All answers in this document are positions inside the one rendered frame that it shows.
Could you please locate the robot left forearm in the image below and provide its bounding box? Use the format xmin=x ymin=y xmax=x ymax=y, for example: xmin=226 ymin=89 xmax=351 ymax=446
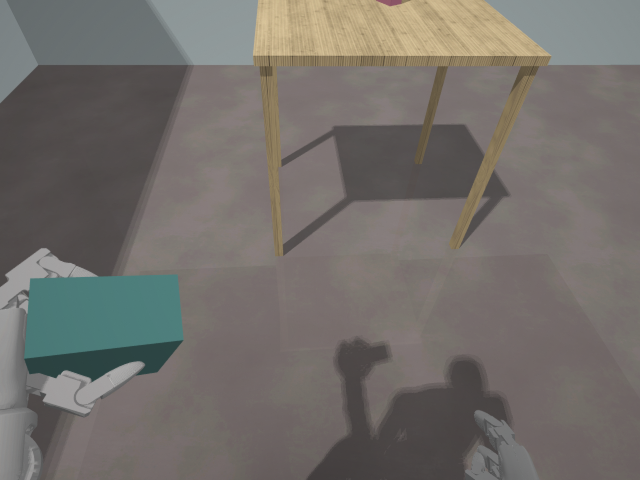
xmin=0 ymin=407 xmax=43 ymax=480

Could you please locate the sponge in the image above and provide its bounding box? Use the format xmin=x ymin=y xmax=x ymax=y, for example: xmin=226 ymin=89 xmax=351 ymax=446
xmin=24 ymin=274 xmax=184 ymax=383

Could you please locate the robot right hand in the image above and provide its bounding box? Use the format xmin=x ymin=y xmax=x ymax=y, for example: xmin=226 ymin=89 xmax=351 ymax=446
xmin=465 ymin=410 xmax=539 ymax=480

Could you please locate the table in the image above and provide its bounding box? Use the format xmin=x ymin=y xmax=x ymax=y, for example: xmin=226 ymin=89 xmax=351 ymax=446
xmin=253 ymin=0 xmax=552 ymax=256

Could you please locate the robot left hand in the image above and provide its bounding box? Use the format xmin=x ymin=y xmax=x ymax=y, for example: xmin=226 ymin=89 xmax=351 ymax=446
xmin=0 ymin=248 xmax=145 ymax=417

